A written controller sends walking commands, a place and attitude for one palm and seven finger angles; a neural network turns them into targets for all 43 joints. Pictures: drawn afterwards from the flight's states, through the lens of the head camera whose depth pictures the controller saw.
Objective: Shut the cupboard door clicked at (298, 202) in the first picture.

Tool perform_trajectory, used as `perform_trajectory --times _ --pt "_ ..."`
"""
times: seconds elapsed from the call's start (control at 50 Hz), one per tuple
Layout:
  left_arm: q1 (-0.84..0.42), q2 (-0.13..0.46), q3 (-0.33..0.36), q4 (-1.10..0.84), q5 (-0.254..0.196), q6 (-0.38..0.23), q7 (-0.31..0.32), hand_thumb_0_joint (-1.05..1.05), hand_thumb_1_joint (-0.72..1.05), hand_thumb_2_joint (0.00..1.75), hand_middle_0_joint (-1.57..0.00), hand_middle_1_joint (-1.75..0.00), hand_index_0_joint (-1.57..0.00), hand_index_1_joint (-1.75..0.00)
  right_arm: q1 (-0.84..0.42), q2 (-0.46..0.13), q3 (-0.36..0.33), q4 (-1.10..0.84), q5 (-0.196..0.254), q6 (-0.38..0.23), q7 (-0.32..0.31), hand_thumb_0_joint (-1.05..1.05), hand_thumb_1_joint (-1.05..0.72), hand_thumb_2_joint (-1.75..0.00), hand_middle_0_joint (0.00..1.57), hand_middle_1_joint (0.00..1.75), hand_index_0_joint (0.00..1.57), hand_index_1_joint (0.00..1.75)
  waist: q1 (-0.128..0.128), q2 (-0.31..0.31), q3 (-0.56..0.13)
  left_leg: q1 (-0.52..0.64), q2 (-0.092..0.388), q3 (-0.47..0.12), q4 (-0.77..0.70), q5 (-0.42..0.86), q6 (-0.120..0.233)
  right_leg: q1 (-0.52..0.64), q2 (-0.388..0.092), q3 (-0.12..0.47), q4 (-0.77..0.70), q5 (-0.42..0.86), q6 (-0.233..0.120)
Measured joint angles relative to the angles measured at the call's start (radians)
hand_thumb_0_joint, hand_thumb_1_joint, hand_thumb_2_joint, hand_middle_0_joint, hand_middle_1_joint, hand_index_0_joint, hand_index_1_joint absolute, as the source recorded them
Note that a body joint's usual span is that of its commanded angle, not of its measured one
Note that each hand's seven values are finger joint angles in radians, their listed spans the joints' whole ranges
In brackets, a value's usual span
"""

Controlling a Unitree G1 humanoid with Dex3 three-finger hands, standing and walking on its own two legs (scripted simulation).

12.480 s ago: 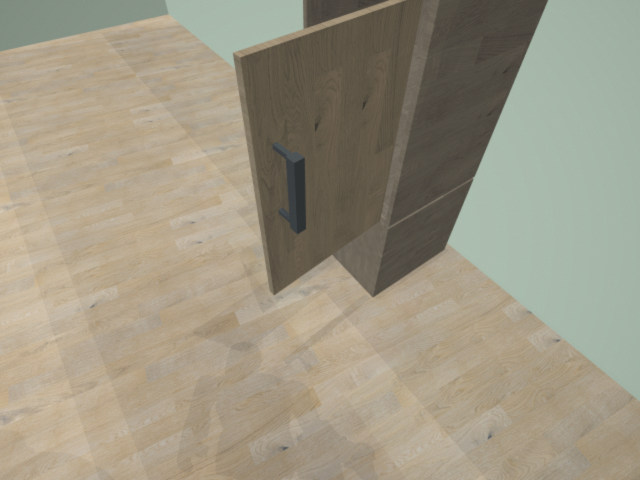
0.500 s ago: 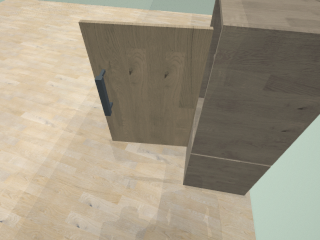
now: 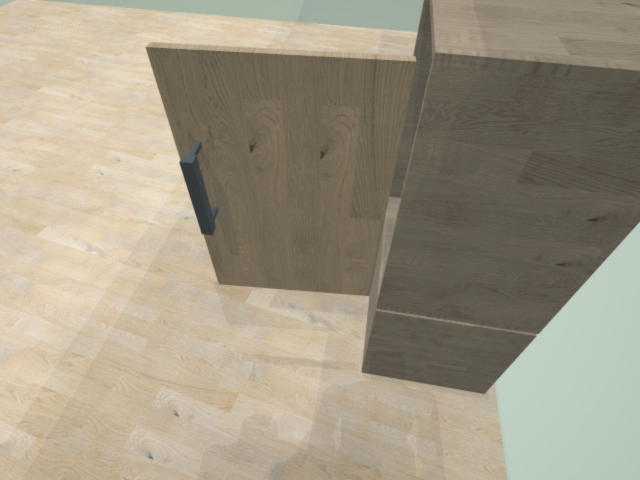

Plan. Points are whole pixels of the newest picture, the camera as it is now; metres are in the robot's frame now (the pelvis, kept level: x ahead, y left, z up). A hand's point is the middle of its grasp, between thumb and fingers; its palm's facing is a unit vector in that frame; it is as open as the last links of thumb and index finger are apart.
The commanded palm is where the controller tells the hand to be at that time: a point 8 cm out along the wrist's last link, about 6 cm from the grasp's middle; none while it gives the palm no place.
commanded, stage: look again from close up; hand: left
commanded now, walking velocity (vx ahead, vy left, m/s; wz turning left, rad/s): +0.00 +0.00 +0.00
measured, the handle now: (202, 190) +0.59 +0.26 +0.00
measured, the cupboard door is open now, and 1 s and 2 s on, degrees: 95 95 95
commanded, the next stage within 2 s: shuffle to correct the standing spot in 0.16 s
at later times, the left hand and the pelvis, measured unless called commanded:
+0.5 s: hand out of the picture -0.04 +0.17 -0.18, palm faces +0.11 -0.98 -0.17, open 7.3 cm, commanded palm none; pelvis +0.02 +0.01 -0.01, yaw +1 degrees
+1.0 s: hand (173, 441) +0.20 +0.24 -0.17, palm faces +0.01 -0.98 -0.21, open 7.3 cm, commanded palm none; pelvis +0.13 +0.06 +0.00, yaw -1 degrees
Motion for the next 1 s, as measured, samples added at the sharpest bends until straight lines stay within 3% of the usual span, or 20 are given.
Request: perform_trajectory --times 0.34,0.42,0.54,0.62,0.68,0.74,0.8,0.88,1.0 --pt "0.004 0.007 0.006 -0.003 0.0 0.001 0.001 0.0 0.91 0.9 -0.2 -0.3 -0.2 -0.3 0.0 -0.004 -0.002 -0.004 -0.001 0.005 0.0 0.01 -0.91 -0.9 0.2 0.3 0.2 0.3 0.003 0.003 -0.001 -0.003 0.013 -0.003 0.021 -0.012 -0.008 0.006 0.012 -0.001 -0.001 -0.001 -0.007" --pt "0.024 0.003 0.018 -0.007 0.005 0.008 -0.008 0.0 0.91 0.9 -0.2 -0.3 -0.2 -0.3 0.028 -0.009 -0.007 -0.007 -0.008 0.016 0.009 0.01 -0.91 -0.9 0.2 0.3 0.2 0.3 0.01 0.012 -0.013 -0.027 0.019 -0.012 0.095 -0.062 0.0 0.012 0.02 -0.012 0.018 -0.025 -0.012" --pt "0.092 0.001 0.042 -0.009 0.016 0.001 -0.014 0.0 0.91 0.9 -0.2 -0.3 -0.2 -0.3 0.056 -0.014 -0.022 -0.023 -0.013 0.033 0.025 0.01 -0.91 -0.9 0.2 0.3 0.2 0.3 0.041 -0.004 -0.015 -0.146 0.022 0.006 0.348 -0.208 0.012 0.046 0.007 -0.012 0.005 -0.052 -0.004" --pt "0.136 0.007 0.05 0.012 0.021 0.001 -0.018 0.0 0.91 0.9 -0.2 -0.3 -0.2 -0.3 0.035 -0.015 -0.029 -0.06 -0.007 0.016 0.032 0.01 -0.91 -0.9 0.2 0.3 0.2 0.3 0.047 -0.039 0.009 -0.182 0.023 0.016 0.3 -0.177 0.017 0.075 -0.032 0.012 0.011 -0.083 0.026" --pt "0.154 0.008 0.051 0.03 0.015 0.012 -0.028 0.0 0.91 0.9 -0.2 -0.3 -0.2 -0.3 0.022 -0.022 -0.03 -0.097 -0.01 -0.026 0.026 0.01 -0.9 -0.9 0.2 0.3 0.2 0.3 0.031 -0.048 0.03 -0.157 0.016 0.033 0.187 -0.017 0.031 0.019 -0.061 0.015 0.197 -0.173 0.036" --pt "0.118 0.018 0.05 0.036 0.016 0.035 -0.028 0.0 0.91 0.9 -0.2 -0.3 -0.2 -0.3 0.016 -0.01 -0.028 -0.116 -0.014 -0.035 0.019 0.01 -0.91 -0.9 0.2 0.3 0.2 0.3 0.016 -0.056 0.042 -0.14 -0.003 0.067 0.219 -0.055 0.043 -0.16 -0.079 -0.001 0.59 -0.233 0.013" --pt "0.05 0.036 0.058 0.003 0.022 0.036 -0.03 0.0 0.91 0.9 -0.2 -0.3 -0.2 -0.3 0.037 0.013 -0.02 -0.11 -0.014 -0.03 0.019 0.0 -0.91 -0.9 0.2 0.3 0.2 0.3 0.006 -0.046 0.033 -0.1 -0.02 0.064 0.141 -0.044 0.05 -0.313 -0.1 -0.047 0.751 -0.162 0.014" --pt "-0.04 0.04 0.066 -0.069 0.022 0.022 -0.037 0.0 0.91 0.9 -0.2 -0.3 -0.2 -0.29 0.067 0.04 -0.008 -0.082 -0.016 -0.03 0.021 0.0 -0.9 -0.9 0.2 0.3 0.2 0.3 0.008 -0.025 0.024 -0.048 -0.033 0.049 0.035 -0.006 0.055 -0.405 -0.131 -0.081 0.645 -0.079 0.034" --pt "-0.133 0.02 0.064 -0.122 0.022 0.012 -0.039 0.0 0.92 0.9 -0.2 -0.3 -0.19 -0.29 0.089 0.05 -0.012 -0.064 -0.02 -0.027 0.025 0.01 -0.9 -0.9 0.21 0.3 0.21 0.3 -0.022 0.005 0.02 -0.002 -0.031 0.047 0.014 -0.042 0.041 -0.362 -0.136 -0.09 0.332 -0.021 0.052"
